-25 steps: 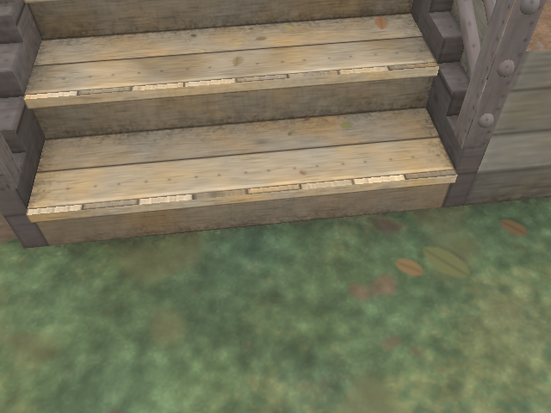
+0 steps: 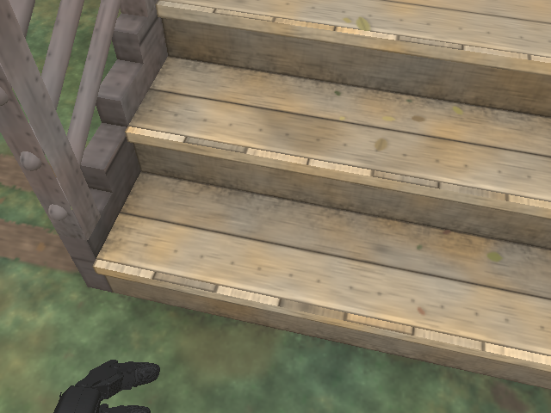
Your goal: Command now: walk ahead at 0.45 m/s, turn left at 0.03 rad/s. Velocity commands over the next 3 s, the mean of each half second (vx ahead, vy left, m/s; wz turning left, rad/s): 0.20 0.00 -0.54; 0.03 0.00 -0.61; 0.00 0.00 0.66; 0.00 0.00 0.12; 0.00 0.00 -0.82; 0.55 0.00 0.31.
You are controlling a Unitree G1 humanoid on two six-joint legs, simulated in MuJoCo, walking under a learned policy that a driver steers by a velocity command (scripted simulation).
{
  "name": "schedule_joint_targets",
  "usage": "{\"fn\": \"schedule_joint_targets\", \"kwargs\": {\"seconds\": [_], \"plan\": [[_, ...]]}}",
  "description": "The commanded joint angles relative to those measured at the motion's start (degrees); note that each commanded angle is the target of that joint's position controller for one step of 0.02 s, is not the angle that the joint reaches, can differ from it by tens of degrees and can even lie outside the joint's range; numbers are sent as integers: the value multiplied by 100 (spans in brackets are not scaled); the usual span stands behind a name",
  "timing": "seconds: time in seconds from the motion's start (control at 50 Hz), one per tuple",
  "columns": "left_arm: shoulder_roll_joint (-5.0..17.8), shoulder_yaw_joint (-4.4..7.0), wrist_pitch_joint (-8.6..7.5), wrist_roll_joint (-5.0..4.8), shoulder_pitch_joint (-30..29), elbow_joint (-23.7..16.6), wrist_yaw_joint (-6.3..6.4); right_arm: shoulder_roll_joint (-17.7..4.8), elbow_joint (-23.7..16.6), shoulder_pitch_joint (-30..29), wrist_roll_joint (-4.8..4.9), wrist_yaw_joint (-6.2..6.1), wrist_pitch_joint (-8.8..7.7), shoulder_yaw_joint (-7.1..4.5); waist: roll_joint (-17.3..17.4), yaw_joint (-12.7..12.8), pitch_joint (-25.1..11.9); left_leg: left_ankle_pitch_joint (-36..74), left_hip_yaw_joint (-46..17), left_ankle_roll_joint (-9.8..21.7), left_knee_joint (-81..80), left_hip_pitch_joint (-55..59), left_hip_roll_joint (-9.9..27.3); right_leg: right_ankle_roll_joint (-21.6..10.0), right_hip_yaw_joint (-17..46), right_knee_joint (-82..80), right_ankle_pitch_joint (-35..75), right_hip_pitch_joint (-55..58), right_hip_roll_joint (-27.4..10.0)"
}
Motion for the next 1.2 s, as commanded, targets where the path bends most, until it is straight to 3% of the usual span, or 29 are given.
{"fn": "schedule_joint_targets", "kwargs": {"seconds": [0.02, 0.08, 0.12, 0.14, 0.16, 0.18, 0.22, 0.24, 0.3, 0.38, 0.46, 0.56, 0.58, 0.68, 0.72, 0.74, 0.76, 0.78, 0.8, 0.82, 0.86, 0.94, 1.0, 1.1, 1.12, 1.14, 1.16, 1.18, 1.2], "plan": [[241, 26, -30, -103, 164, 56, -26, -636, -165, 73, -9, -22, -241, -122, 335, -39, -399, 5151, 22, -376, -389, -341, 1150, -333, -848, -1154, 1419, 1590, 646], [697, 195, -116, -127, 1115, 514, -39, -813, -199, -215, -155, -203, -179, -153, 712, 389, -819, 5838, 278, -657, 440, 474, 1467, -539, -589, -1401, 1108, 2195, 1059], [1076, 375, -181, -76, 2749, 1098, -57, -907, -387, -1004, -184, -281, -53, -191, 652, 1337, -1139, 5246, 634, -799, 2714, 116, 1275, -648, -349, -2000, 1232, 3372, 1018], [1354, 483, -163, -76, 3099, 1229, -22, -712, -520, -979, -179, -285, -30, -154, -109, 1295, -1276, 2093, 943, -863, 4817, -766, 514, -828, 344, -1687, 3674, 4100, 375], [1682, 569, -125, 15, 2513, 979, -16, 43, -607, 377, 5, -282, 46, -6, -1631, 167, -1935, -1875, 480, -1233, 6933, -2822, -116, -2015, 2724, -1195, 7112, 5646, -1143], [1663, 672, -40, -98, 1895, 674, -55, -306, -497, 662, -146, -278, 76, 78, -785, 236, -2971, -1346, -212, -1075, 7205, -2963, 226, -2424, 3588, -1802, 5317, 5801, -1286], [995, 529, 208, -251, 1094, 420, -12, -788, -648, -452, -343, -243, 144, 19, 536, 227, -1404, -693, -174, -1058, 6379, -2948, 749, -1921, 2926, -2575, 1447, 3776, -588], [862, 497, 279, -329, 1394, 575, 27, -699, -828, -802, -369, -256, 236, 25, 614, 237, -981, -737, -176, -1076, 5915, -2975, 888, -1663, 2739, -2724, 1248, 3292, -374], [1116, 583, 370, -252, 1607, 740, 28, -383, -917, -790, -391, -284, 576, 152, 153, 194, -892, -593, -85, -1117, 4867, -2496, 894, -785, 2303, -2750, 1195, 2620, 196], [1457, 768, 452, -252, 1525, 696, 99, -629, -947, -1091, -297, -326, 726, 79, -433, 358, -962, -175, -185, -1181, 3907, -2716, 825, 112, 2575, -2982, -525, 2704, 499], [1413, 819, 649, -246, 1601, 690, 159, -595, -986, -1611, -248, -340, 677, 81, -609, 682, -779, 22, -289, -1228, 3286, -2953, 757, 215, 2941, -3175, -1901, 2975, 679], [1381, 902, 655, -147, 1719, 724, 136, -722, -962, -1927, -209, -368, 464, 80, -615, 794, -712, -128, -604, -1144, 2808, -3274, 667, -217, 3591, -2975, -2060, 3621, 526], [1168, 830, 534, -478, 1272, 352, 354, -554, -1118, -2143, 148, -519, 256, 13, -747, 621, -799, -134, -1085, -1150, 2353, -3170, 623, -396, 3792, -2971, -2526, 3856, 472], [1470, 889, 653, -284, 945, -79, 407, -881, -971, -1993, 44, -435, 26, -64, -639, 528, -687, 126, -858, -1234, 883, -1526, 488, -589, 4039, -2904, -2233, 3129, 792], [1316, 828, 674, -415, 964, -182, 331, -973, -907, -1792, 84, -419, 56, -120, -348, 449, -674, 702, -812, -1142, -19, -850, 841, -434, 3933, -2439, -2962, 2747, 1126], [1003, 732, 667, -479, 1159, -143, 282, -1033, -889, -1673, 0, -423, 96, -124, -7, 498, -880, 944, -974, -902, -154, -330, 1346, -289, 3485, -1787, -3431, 2385, 1407], [833, 649, 675, -466, 1221, -197, 266, -1276, -934, -1592, -225, -420, 130, -122, 768, 549, -1134, 1409, -1839, -258, -96, 157, 2288, -143, 2595, -626, -3769, 1619, 1823], [1071, 696, 615, -468, 1208, -261, 232, -1320, -962, -1737, -389, -379, 106, -167, 1482, 612, -1041, 2065, -2563, 379, -267, -295, 2974, 61, 1603, 793, -3701, 1205, 2030], [1528, 776, 580, -336, 1165, -213, 187, -1061, -1065, -1934, -320, -391, 54, -144, 1184, 631, -849, 2237, -2446, 489, -266, -605, 3072, 326, 1462, 1553, -3251, 1029, 1577], [1604, 810, 607, -312, 1345, -43, 200, -849, -1152, -2089, -170, -417, 60, -85, 784, 672, -796, 2073, -1937, 322, -70, -671, 2811, 390, 1358, 1989, -2934, 1077, 1439], [1299, 678, 669, -151, 1348, 16, 257, -840, -1212, -1980, -36, -407, 136, -9, 375, 563, -629, 2226, -1641, 254, 92, -1047, 2514, 502, 1168, 2782, -2654, 1126, 1533], [539, 317, 558, -39, 776, -237, 281, -565, -1201, -1898, -147, -307, 290, 169, 651, 433, -660, 2171, -1210, 97, 150, -1153, 1767, 676, 355, 675, -2569, 1810, 948], [725, 391, 542, -267, 390, -248, 365, -1287, -1161, -1197, -31, -238, 360, -122, 1181, 86, -686, 2202, -1847, 80, 232, -688, 1765, 661, 72, -488, -2586, 2081, 1299], [1193, 544, 512, -279, 972, 13, 436, -1015, -1387, -1399, 185, -199, 200, -197, 1280, 487, -1140, 1906, -2319, -383, 665, -1055, 1581, 74, 482, -2563, -895, 3733, 838], [1368, 583, 577, -143, 1209, 18, 479, -768, -1393, -1290, 200, -204, 170, -151, 692, 526, -1393, 584, -1914, -634, 1324, -2054, 1335, -300, 939, -2334, 27, 4722, 78], [1811, 700, 649, -18, 1118, 100, 441, -484, -1643, -1348, 160, -174, 105, -74, -1200, 359, -1225, -1127, -663, -945, 2169, -3433, 629, -1162, 2009, -2338, 1232, 4782, -1005], [1340, 599, 624, 105, 756, -103, 449, -909, -1488, -1204, 108, -197, 112, -211, -983, 454, -1123, -2005, -411, -1284, 3612, -3693, 821, -1627, 2033, -2364, 2302, 4489, -1556], [1035, 496, 597, 124, 528, -197, 456, -1087, -1363, -1035, 141, -204, 199, -302, -641, 343, -1064, -1842, -347, -1404, 4427, -3698, 975, -1538, 1635, -2337, 2430, 4249, -1444], [897, 460, 542, 34, 340, -232, 491, -918, -1257, -898, 157, -241, 310, -287, -440, 235, -988, -1503, -252, -1517, 4818, -3748, 1074, -1347, 1181, -2298, 2159, 4098, -1147]]}}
